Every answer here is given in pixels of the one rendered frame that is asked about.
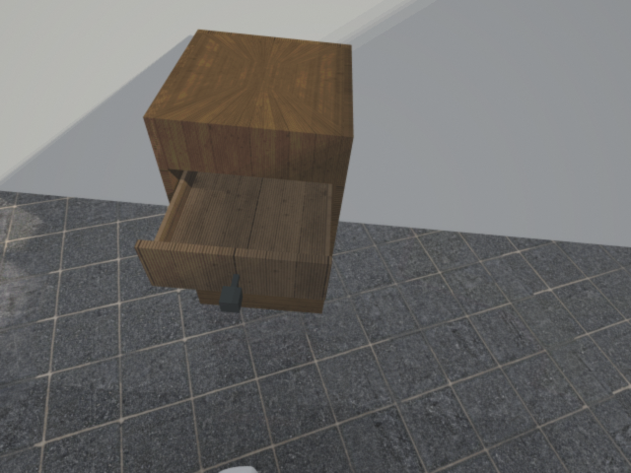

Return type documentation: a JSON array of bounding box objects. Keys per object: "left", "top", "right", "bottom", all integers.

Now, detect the drawer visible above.
[{"left": 134, "top": 170, "right": 332, "bottom": 301}]

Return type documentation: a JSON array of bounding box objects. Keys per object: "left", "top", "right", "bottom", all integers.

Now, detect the handle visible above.
[{"left": 219, "top": 274, "right": 243, "bottom": 313}]

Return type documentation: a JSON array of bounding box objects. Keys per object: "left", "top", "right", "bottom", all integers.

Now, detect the cabinet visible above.
[{"left": 143, "top": 30, "right": 354, "bottom": 313}]

